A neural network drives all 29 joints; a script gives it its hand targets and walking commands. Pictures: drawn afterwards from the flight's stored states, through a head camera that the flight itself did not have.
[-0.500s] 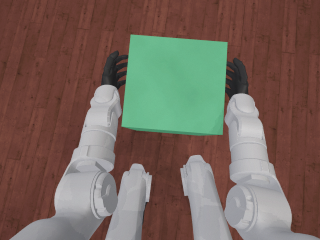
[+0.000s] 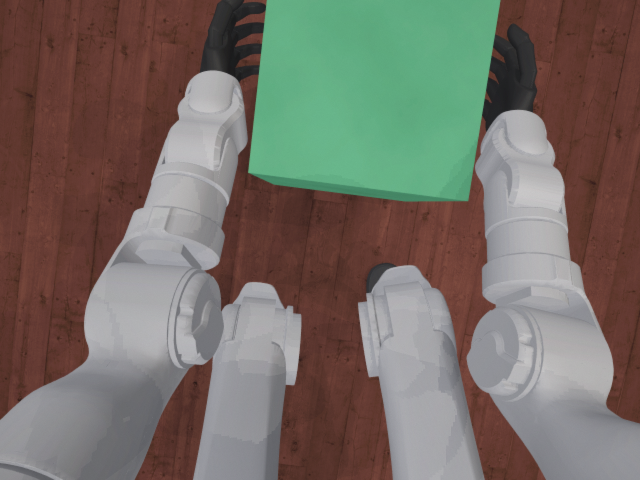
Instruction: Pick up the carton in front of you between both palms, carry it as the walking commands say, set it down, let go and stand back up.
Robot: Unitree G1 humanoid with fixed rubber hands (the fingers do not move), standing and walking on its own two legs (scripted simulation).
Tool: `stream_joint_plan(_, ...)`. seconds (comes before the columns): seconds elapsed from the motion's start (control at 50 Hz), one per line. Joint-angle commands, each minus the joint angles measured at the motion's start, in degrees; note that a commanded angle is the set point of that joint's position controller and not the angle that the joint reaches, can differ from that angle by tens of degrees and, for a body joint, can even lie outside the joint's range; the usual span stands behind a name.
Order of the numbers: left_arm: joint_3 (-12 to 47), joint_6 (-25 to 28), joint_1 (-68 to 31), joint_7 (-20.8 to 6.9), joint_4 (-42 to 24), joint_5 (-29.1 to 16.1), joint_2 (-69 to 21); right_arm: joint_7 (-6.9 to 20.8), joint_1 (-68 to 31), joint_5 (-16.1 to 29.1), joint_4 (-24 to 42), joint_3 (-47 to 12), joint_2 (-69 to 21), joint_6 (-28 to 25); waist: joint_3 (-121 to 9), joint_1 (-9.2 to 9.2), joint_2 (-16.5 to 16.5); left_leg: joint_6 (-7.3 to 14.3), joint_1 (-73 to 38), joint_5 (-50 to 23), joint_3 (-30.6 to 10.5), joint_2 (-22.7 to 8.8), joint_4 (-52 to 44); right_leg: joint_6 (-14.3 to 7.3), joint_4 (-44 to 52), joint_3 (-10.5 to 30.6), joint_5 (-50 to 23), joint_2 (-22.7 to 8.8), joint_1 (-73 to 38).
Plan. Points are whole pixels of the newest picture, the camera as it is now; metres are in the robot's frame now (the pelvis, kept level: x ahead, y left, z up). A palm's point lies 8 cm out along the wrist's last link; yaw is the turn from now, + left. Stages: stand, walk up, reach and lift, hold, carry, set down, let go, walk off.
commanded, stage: set down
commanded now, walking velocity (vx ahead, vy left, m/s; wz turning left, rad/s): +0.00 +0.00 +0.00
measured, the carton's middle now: (357, 110) +0.50 -0.08 -0.22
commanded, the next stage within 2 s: none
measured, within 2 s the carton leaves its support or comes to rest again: rests again in 1.20 s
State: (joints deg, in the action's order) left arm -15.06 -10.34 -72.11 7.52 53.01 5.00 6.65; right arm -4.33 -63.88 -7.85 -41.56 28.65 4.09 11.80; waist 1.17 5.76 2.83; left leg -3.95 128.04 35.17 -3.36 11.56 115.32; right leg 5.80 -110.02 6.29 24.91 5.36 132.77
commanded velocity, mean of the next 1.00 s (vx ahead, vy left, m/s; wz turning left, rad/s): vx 0.00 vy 0.00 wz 0.00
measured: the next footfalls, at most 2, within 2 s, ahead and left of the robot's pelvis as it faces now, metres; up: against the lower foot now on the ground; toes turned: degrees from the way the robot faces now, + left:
none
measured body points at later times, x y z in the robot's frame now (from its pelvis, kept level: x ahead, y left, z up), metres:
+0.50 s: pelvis +0.00 +0.00 -0.03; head +0.35 -0.01 +0.25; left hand +0.55 +0.07 -0.20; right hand +0.48 -0.23 -0.20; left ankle +0.09 +0.11 -0.39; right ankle +0.13 -0.14 -0.39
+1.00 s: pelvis +0.00 +0.00 -0.04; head +0.36 -0.01 +0.23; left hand +0.55 +0.07 -0.23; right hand +0.48 -0.24 -0.22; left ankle +0.09 +0.11 -0.39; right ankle +0.13 -0.14 -0.39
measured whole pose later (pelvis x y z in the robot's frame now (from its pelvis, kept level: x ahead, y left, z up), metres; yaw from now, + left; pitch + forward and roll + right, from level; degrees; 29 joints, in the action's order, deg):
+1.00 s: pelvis +0.00 +0.00 -0.04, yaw +0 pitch +42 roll -2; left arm -10.2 -6.5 -79.7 4.7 65.4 4.8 10.4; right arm -0.8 -70.9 -5.4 -57.5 28.4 11.1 7.0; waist 11.5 6.8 2.0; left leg -1.7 129.8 37.1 -1.9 9.4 125.3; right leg 4.7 -119.5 3.4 28.2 1.7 133.1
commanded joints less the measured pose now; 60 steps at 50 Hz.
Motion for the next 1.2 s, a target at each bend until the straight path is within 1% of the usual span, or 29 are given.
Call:
stream_joint_plan(0.0, 21.5, 1.5, -31.3, -10.9, -2.3, -4.7, -49.2, 13.3, -35.5, 5.4, 0.3, -26.4, -43.3, -1.0, -63.4, 3.83, 2.0, 1.7, -23.6, -12.8, 6.9, 0.2, -10.5, -1.7, 2.3, -12.5, -16.0, 0.8, -43.8)
stream_joint_plan(0.04, 22.7, 1.7, -32.8, -10.8, -3.0, -5.8, -49.2, 13.5, -37.6, 6.6, 1.5, -27.2, -43.1, -1.3, -65.1, 4.31, 2.2, 1.9, -24.5, -13.5, 6.9, 0.0, -9.3, -1.7, 1.0, -12.8, -16.5, 0.6, -43.4)
stream_joint_plan(0.06, 23.2, 1.7, -33.6, -10.8, -3.5, -6.0, -49.3, 13.7, -39.4, 7.5, 2.7, -27.3, -43.4, -1.3, -65.0, 4.76, 3.1, 2.0, -25.1, -13.8, 6.8, -0.2, -8.9, -1.8, 0.7, -12.8, -16.7, 0.5, -41.5)
stream_joint_plan(0.12, 25.7, 1.6, -34.1, -10.7, -4.4, -7.2, -51.5, 14.3, -39.5, 8.9, 2.8, -27.6, -43.1, -1.3, -65.0, 5.23, 6.7, 1.6, -26.0, -17.4, 7.5, -0.3, -7.3, -2.3, -0.9, -12.3, -20.3, 0.5, -41.5)
stream_joint_plan(0.14, 26.1, 1.7, -34.0, -10.7, -4.7, -7.4, -52.2, 14.5, -38.8, 8.9, 2.1, -27.6, -43.1, -1.3, -64.4, 4.96, 7.4, 1.5, -24.9, -17.5, 7.5, -0.2, -7.2, -2.6, -1.3, -12.1, -20.5, 0.5, -41.4)
stream_joint_plan(0.22, 24.9, 2.1, -32.6, -11.5, -2.5, -6.9, -52.2, 15.1, -36.0, 7.3, -1.8, -25.5, -43.0, -1.2, -58.4, 5.52, 6.7, 1.8, -21.1, -17.4, 6.4, -0.3, -6.8, -2.9, -2.1, -12.3, -20.3, 0.5, -38.3)
stream_joint_plan(0.32, 21.2, 2.5, -30.8, -12.1, 1.5, -4.9, -49.8, 15.6, -35.6, 5.4, -3.8, -22.7, -41.8, -1.5, -53.0, 4.92, 5.6, 2.5, -17.4, -16.0, 6.0, -0.2, -6.6, -3.1, -2.4, -12.0, -18.5, 0.4, -34.9)
stream_joint_plan(0.42, 19.0, 3.0, -31.0, -12.5, 3.4, -4.0, -47.3, 15.8, -36.7, 4.4, -4.3, -21.0, -39.3, -2.1, -49.5, 4.64, 4.8, 2.9, -14.9, -14.4, 5.8, -0.3, -6.2, -3.4, -2.7, -11.5, -17.0, 0.3, -33.2)
stream_joint_plan(0.56, 18.6, 3.8, -32.7, -12.9, 4.1, -4.5, -44.1, 15.3, -36.6, 4.1, -6.2, -19.2, -36.7, -3.2, -46.0, 4.88, 5.0, 3.0, -13.2, -13.5, 5.2, -0.7, -5.5, -3.9, -3.4, -10.9, -16.1, 0.0, -32.1)
stream_joint_plan(0.84, 17.2, 5.8, -32.1, -12.9, 5.4, -3.7, -37.6, 14.8, -34.6, 4.6, -11.7, -16.1, -32.9, -5.3, -39.7, 3.68, 5.1, 3.7, -11.2, -15.4, 4.0, -1.8, -4.0, -4.5, -5.4, -9.4, -17.0, -0.3, -28.8)
stream_joint_plan(0.94, 15.3, 5.7, -29.3, -12.6, 8.0, -1.8, -34.4, 14.6, -34.3, 4.6, -13.4, -15.0, -29.9, -5.8, -36.2, 2.67, 4.3, 4.3, -10.5, -14.7, 3.2, -2.2, -3.8, -4.5, -5.7, -9.2, -15.2, -0.5, -26.3)
stream_joint_plan(1.02, 13.7, 5.7, -28.2, -12.6, 9.4, -0.6, -31.7, 14.1, -33.3, 4.2, -14.9, -13.7, -27.3, -6.1, -33.6, 2.03, 4.1, 4.6, -9.8, -13.1, 3.0, -2.6, -3.5, -4.6, -5.7, -8.8, -13.1, -0.7, -24.9)
stream_joint_plan(1.12, 13.4, 6.1, -29.0, -11.8, 8.9, -0.4, -26.6, 12.9, -31.4, 4.1, -16.9, -11.3, -22.9, -7.1, -33.3, 2.29, 4.2, 4.1, -11.6, -11.6, 2.9, -3.4, -3.2, -4.0, -6.0, -8.9, -11.6, -1.2, -25.2)
stream_joint_plan(1.14, 12.9, 6.3, -28.6, -11.3, 8.7, -0.4, -23.6, 12.2, -30.3, 4.1, -17.6, -10.2, -20.0, -7.5, -33.5, 2.47, 4.1, 3.8, -12.3, -11.4, 2.9, -3.7, -3.0, -3.7, -6.0, -9.0, -11.5, -1.4, -25.5)
stream_joint_plan(1.16, 11.9, 6.7, -27.5, -10.3, 8.5, -0.5, -18.4, 11.0, -28.0, 4.1, -18.6, -8.5, -15.1, -8.2, -33.7, 2.68, 4.0, 3.4, -13.2, -11.1, 3.0, -4.1, -2.9, -3.3, -6.0, -9.1, -11.4, -1.7, -26.1)
stream_joint_plan(1.18, 10.5, 7.1, -26.1, -8.7, 8.4, -0.7, -10.4, 9.1, -24.8, 4.0, -19.9, -6.1, -7.5, -9.2, -34.0, 2.93, 4.0, 2.9, -14.1, -10.9, 3.0, -4.7, -2.8, -2.9, -6.0, -9.2, -11.5, -2.2, -27.0)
